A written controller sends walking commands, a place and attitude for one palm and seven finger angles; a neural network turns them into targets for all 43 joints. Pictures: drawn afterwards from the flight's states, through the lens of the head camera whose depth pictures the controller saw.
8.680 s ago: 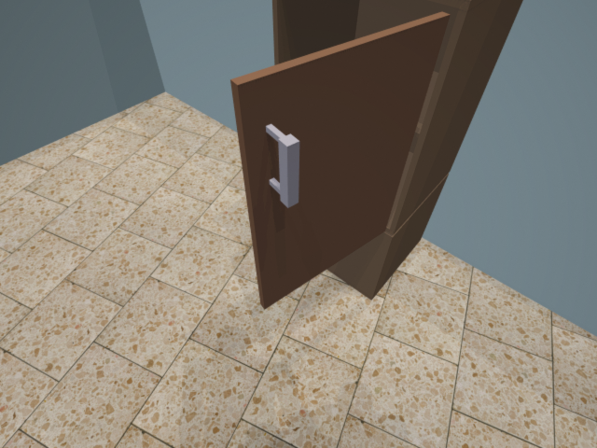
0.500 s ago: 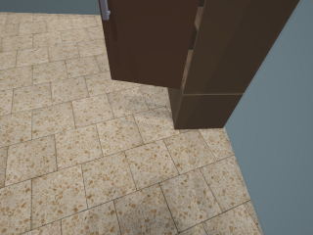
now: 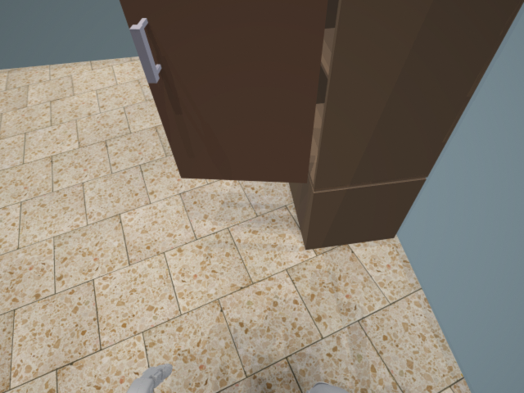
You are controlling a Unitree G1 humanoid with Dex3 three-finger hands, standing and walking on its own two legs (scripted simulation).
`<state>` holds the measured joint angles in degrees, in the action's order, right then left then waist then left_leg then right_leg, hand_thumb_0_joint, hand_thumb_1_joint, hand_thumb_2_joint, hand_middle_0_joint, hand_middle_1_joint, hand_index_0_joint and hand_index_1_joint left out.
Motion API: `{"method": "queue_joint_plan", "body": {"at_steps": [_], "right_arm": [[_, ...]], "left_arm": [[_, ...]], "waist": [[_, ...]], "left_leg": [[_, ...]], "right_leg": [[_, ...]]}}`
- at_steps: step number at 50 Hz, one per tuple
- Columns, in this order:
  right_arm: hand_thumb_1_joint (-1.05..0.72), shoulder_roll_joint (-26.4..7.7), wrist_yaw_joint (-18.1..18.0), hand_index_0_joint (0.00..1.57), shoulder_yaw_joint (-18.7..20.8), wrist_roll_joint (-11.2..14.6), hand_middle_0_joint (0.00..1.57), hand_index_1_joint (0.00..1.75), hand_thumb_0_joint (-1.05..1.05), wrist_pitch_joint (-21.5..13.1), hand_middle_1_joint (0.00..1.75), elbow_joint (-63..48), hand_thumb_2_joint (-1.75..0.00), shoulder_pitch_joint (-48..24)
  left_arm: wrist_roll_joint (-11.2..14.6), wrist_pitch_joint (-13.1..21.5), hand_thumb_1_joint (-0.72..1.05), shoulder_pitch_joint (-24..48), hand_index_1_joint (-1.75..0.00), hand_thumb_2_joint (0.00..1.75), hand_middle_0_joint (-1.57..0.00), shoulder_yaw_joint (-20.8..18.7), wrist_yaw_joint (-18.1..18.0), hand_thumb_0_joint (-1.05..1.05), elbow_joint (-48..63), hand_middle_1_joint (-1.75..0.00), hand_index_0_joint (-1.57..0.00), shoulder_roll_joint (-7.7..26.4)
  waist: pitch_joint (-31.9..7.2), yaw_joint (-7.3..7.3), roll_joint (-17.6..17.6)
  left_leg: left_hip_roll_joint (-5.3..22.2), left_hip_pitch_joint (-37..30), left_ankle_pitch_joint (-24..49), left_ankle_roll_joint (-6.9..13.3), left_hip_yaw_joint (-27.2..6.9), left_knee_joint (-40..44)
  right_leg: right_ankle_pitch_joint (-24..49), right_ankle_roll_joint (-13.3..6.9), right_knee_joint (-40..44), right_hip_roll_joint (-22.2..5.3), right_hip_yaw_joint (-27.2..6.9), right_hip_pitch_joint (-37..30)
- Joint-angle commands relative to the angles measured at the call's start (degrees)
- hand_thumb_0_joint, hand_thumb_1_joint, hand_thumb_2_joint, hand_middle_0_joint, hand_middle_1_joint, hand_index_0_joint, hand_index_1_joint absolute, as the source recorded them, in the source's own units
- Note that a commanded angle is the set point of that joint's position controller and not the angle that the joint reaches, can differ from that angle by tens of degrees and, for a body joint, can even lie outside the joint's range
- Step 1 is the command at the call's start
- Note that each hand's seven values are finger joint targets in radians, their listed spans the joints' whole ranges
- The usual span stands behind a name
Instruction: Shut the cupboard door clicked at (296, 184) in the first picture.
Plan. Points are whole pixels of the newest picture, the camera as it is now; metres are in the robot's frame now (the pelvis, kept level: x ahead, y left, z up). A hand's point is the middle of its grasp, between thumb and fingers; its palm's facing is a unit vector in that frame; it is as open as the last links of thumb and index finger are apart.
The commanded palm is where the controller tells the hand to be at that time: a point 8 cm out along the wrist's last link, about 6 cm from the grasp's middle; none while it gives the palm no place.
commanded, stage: take the last steps up to it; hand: left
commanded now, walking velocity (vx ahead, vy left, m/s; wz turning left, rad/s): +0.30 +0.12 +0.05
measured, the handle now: (148, 51) +0.77 +0.28 +0.13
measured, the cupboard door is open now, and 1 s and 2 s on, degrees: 78 78 78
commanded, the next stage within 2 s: come to a stop and stand still in 0.48 s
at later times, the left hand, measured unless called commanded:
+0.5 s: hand out of the picture +0.12 +0.23 -0.17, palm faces +0.15 -0.98 -0.14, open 7.3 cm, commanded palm none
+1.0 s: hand (144, 274) +0.37 +0.28 -0.16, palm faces +0.00 -0.98 -0.21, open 7.3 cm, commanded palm none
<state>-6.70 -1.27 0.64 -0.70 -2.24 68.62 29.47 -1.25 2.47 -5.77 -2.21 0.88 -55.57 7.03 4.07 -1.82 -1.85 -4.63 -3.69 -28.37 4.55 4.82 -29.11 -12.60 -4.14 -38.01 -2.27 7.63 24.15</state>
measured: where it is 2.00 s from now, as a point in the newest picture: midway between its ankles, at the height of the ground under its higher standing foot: outside the picture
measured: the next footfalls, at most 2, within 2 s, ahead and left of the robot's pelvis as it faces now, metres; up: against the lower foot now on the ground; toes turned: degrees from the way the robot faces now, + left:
left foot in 0.44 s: +0.28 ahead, +0.21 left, +0.00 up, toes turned +3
right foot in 0.78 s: +0.34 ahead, -0.02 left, +0.00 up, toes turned -6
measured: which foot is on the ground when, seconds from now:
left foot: up 0.00-0.42, down 0.44-1.00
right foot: down 0.00-0.46, up 0.48-0.76, down 0.78-1.00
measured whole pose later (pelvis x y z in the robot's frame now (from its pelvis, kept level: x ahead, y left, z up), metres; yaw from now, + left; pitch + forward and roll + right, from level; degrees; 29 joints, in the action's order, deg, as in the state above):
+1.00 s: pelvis +0.28 +0.10 +0.01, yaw +0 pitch +1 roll +0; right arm -8.8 -1.9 2.8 0.3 3.0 61.5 11.6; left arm -1.4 -0.6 -6.4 -2.1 -2.0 -57.0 9.4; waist 6.1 -1.0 0.0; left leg -0.1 17.5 -29.6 -1.5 2.9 -45.1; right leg -15.2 -1.1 -32.8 -2.1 5.1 18.4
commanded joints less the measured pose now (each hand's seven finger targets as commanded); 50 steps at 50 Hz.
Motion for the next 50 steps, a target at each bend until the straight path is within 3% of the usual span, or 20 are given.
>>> {"method": "queue_joint_plan", "body": {"at_steps": [1, 3, 5, 7, 12, 16, 19, 21, 22, 23, 25, 27, 33, 36, 38, 40, 41, 43, 46, 50], "right_arm": [[-0.90, -7.6, 0.2, 0.20, 2.8, 0.4, 0.20, 0.30, 0.00, -0.6, 0.30, -6.4, -0.90, -3.0], [-0.90, -4.0, 1.1, 0.20, 2.5, -0.4, 0.20, 0.30, 0.00, 0.4, 0.30, -7.4, -0.90, -7.9], [-0.90, -1.8, 1.6, 0.20, 2.0, -0.9, 0.20, 0.30, 0.00, 1.7, 0.30, -6.0, -0.90, -4.2], [-0.90, -0.9, 1.8, 0.20, 2.3, -1.2, 0.20, 0.30, 0.00, 1.9, 0.30, -5.7, -0.90, -3.1], [-0.90, -2.0, 2.8, 0.20, 2.2, -0.6, 0.20, 0.30, 0.00, 1.4, 0.30, -9.7, -0.90, -11.7], [-0.90, -3.6, 3.4, 0.20, 2.3, -0.5, 0.20, 0.30, 0.00, 0.4, 0.30, -12.4, -0.90, -19.0], [-0.90, -5.6, 3.1, 0.20, 2.5, -0.5, 0.20, 0.30, 0.00, -0.3, 0.30, -12.1, -0.90, -17.6], [-0.90, -10.7, 2.3, 0.20, 3.5, -1.0, 0.20, 0.30, 0.00, -1.0, 0.30, -8.9, -0.90, -7.7], [-0.90, -16.5, 1.4, 0.20, 4.7, -1.8, 0.20, 0.30, 0.00, -1.2, 0.30, -8.1, -0.90, -2.1], [-0.90, -18.2, 0.7, 0.20, 4.9, -1.5, 0.20, 0.30, 0.00, -0.4, 0.30, -7.8, -0.90, 1.1], [-0.90, -15.2, -0.1, 0.20, 4.2, -1.0, 0.20, 0.30, 0.00, -0.2, 0.30, -10.0, -0.90, -6.4], [-0.90, -10.9, -0.3, 0.20, 2.7, -1.2, 0.20, 0.30, 0.00, -1.0, 0.30, -11.4, -0.90, -10.9], [-0.90, -8.5, -1.0, 0.20, 1.5, -1.0, 0.20, 0.30, 0.00, -1.0, 0.30, -10.8, -0.90, -14.5], [-0.90, -9.1, -1.4, 0.20, 1.8, -0.6, 0.20, 0.30, 0.00, 0.8, 0.30, -9.9, -0.90, -16.4], [-0.90, -9.6, -1.4, 0.20, 2.4, -0.2, 0.20, 0.30, 0.00, 1.6, 0.30, -9.8, -0.90, -16.6], [-0.90, -8.7, -1.0, 0.20, 3.1, 0.4, 0.20, 0.30, 0.00, 2.7, 0.30, -9.4, -0.90, -13.3], [-0.90, -7.0, -1.0, 0.20, 3.0, 0.4, 0.20, 0.30, 0.00, 3.4, 0.30, -9.0, -0.90, -11.8], [-0.90, -6.2, -0.8, 0.20, 3.1, 0.7, 0.20, 0.30, 0.00, 4.3, 0.30, -9.2, -0.90, -12.8], [-0.90, -5.5, -0.8, 0.20, 3.1, 0.9, 0.20, 0.30, 0.00, 4.8, 0.30, -9.7, -0.90, -14.5], [-0.90, -4.8, -0.6, 0.20, 2.7, 0.7, 0.20, 0.30, 0.00, 4.3, 0.30, -8.5, -0.90, -11.6]], "left_arm": [[0.8, 0.3, 0.90, -20.7, -0.30, 0.90, -0.20, -4.4, -2.1, 0.00, -3.0, -0.30, -0.20, 14.4], [0.5, 0.7, 0.90, -11.7, -0.30, 0.90, -0.20, -2.4, -2.3, 0.00, -1.3, -0.30, -0.20, 7.3], [0.2, 1.9, 0.90, -10.8, -0.30, 0.90, -0.20, -1.4, -2.0, 0.00, -2.0, -0.30, -0.20, 4.2], [-0.1, 2.7, 0.90, -12.6, -0.30, 0.90, -0.20, -2.0, -2.0, 0.00, -2.6, -0.30, -0.20, 4.0], [-0.1, 3.4, 0.90, -13.7, -0.30, 0.90, -0.20, -2.0, -1.2, 0.00, -4.4, -0.30, -0.20, 7.5], [-0.4, 2.8, 0.90, -15.1, -0.30, 0.90, -0.20, -2.2, -1.3, 0.00, -6.1, -0.30, -0.20, 10.0], [-0.3, 1.8, 0.90, -14.1, -0.30, 0.90, -0.20, -2.5, -1.6, 0.00, -6.3, -0.30, -0.20, 10.7], [-0.1, 1.1, 0.90, -14.7, -0.30, 0.90, -0.20, -2.2, -1.5, 0.00, -6.1, -0.30, -0.20, 9.2], [0.5, 0.9, 0.90, -17.5, -0.30, 0.90, -0.20, -1.7, -1.4, 0.00, -5.3, -0.30, -0.20, 5.9], [0.4, 1.1, 0.90, -15.4, -0.30, 0.90, -0.20, -1.1, -1.6, 0.00, -3.5, -0.30, -0.20, 4.6], [0.2, 0.5, 0.90, -11.4, -0.30, 0.90, -0.20, -1.0, -1.9, 0.00, -3.0, -0.30, -0.20, 4.4], [-0.1, 0.1, 0.90, -11.3, -0.30, 0.90, -0.20, -1.1, -1.1, 0.00, -3.7, -0.30, -0.20, 4.0], [0.4, -1.8, 0.90, -15.1, -0.30, 0.90, -0.20, 0.1, -2.0, 0.00, -5.2, -0.30, -0.20, 0.9], [0.2, -2.8, 0.90, -14.4, -0.30, 0.90, -0.20, -0.6, -2.3, 0.00, -4.7, -0.30, -0.20, 4.7], [-0.2, -2.9, 0.90, -14.8, -0.30, 0.90, -0.20, -1.2, -2.4, 0.00, -4.0, -0.30, -0.20, 7.5], [-0.4, -3.2, 0.90, -11.6, -0.30, 0.90, -0.20, -1.4, -2.5, 0.00, -2.1, -0.30, -0.20, 10.8], [-0.3, -3.0, 0.90, -10.6, -0.30, 0.90, -0.20, -1.7, -2.7, 0.00, -1.8, -0.30, -0.20, 11.5], [0.0, -2.8, 0.90, -10.2, -0.30, 0.90, -0.20, -1.6, -3.2, 0.00, -1.4, -0.30, -0.20, 11.8], [-0.2, -3.0, 0.90, -7.7, -0.30, 0.90, -0.20, -2.2, -3.9, 0.00, -0.5, -0.30, -0.20, 12.1], [0.1, -3.1, 0.90, -5.7, -0.30, 0.90, -0.20, -2.5, -3.9, 0.00, -0.2, -0.30, -0.20, 12.2]], "waist": [[-6.8, 8.50, 12.1], [4.4, 3.92, 4.7], [2.7, 1.17, 8.6], [-0.4, 0.68, 6.7], [-0.4, 1.79, 8.1], [0.6, 3.65, 10.5], [0.4, 1.72, 10.9], [-5.3, -2.36, 0.4], [-10.4, -3.67, -12.3], [-11.0, -4.60, -13.3], [-9.6, -2.61, -12.7], [-4.1, 0.25, -3.9], [-6.1, 3.38, -0.7], [-3.1, 3.97, -2.9], [-3.2, 4.38, -0.2], [-2.9, 2.25, 5.0], [-4.1, 1.59, 11.8], [-6.9, 2.58, 17.2], [-8.3, 2.94, 10.6], [-10.1, 1.42, 10.0]], "left_leg": [[3.4, 37.2, -1.2, -1.8, -7.9, -50.0], [8.7, 37.0, 10.2, -2.3, -8.5, -46.0], [9.9, 33.3, 14.4, -3.9, -6.7, -40.4], [10.4, 33.1, 15.8, -5.2, -4.7, -34.4], [10.5, 34.6, 18.5, -6.9, -1.3, -17.9], [8.7, 31.5, 17.7, -6.3, 0.2, -8.4], [6.5, 22.2, 18.2, -5.2, 1.3, -1.4], [8.4, 4.9, 22.2, -4.1, -0.1, 4.0], [20.6, -4.7, 29.9, 1.2, -15.3, 4.5], [26.8, -5.2, 36.9, 6.0, -21.0, 8.5], [27.2, 3.3, 24.2, 8.0, -20.2, 12.2], [23.7, 11.0, 26.7, 6.1, -13.8, 14.2], [20.4, 15.2, 54.7, 3.9, -2.3, 9.7], [20.8, 18.7, 45.5, 2.7, -4.3, 7.1], [17.3, 18.8, 37.6, -0.7, -3.3, 3.2], [10.9, 20.2, 23.8, -4.1, -0.7, -2.0], [8.3, 20.0, 18.2, -5.2, 0.9, -6.1], [5.4, 21.9, -2.6, -5.9, -0.1, -17.7], [5.1, 25.7, -5.1, -6.2, -3.6, -22.6], [5.5, 20.4, 6.8, -6.8, -2.3, -3.6]], "right_leg": [[-10.6, -12.8, 26.0, -27.7, -43.6, -28.0], [-13.8, -5.9, 28.4, -20.6, -25.9, -9.0], [-5.1, -3.1, 29.6, -16.4, -14.9, -5.4], [1.8, -3.2, 28.8, -14.7, -10.2, -8.0], [14.6, -3.7, 27.0, -13.8, -5.1, -14.6], [15.9, -3.0, 24.5, -15.1, -5.7, -16.9], [13.8, -1.4, 20.1, -14.6, -4.5, -14.9], [10.1, 0.8, 3.5, -9.5, -0.8, -8.8], [-9.3, 3.0, -10.3, -2.1, 3.4, 1.4], [-24.0, 2.6, -23.6, 0.9, 0.3, 6.7], [-18.6, 1.8, -35.0, -2.8, -6.2, 11.4], [-12.3, 2.4, -32.0, -4.8, -6.7, 9.1], [-4.7, 4.5, -6.1, -2.5, -4.8, -7.3], [-1.6, 4.3, 2.1, -1.8, -4.5, -11.7], [14.5, 3.2, 7.9, -3.4, -7.0, -13.2], [30.8, -1.6, 7.6, -10.2, -12.9, -11.6], [37.2, -4.2, 9.2, -13.0, -14.9, -12.1], [47.2, -8.8, 13.4, -17.3, -17.8, -14.3], [49.1, -9.7, 12.4, -16.8, -16.3, -19.5], [40.2, -5.6, 8.6, -13.4, -13.4, -20.1]]}}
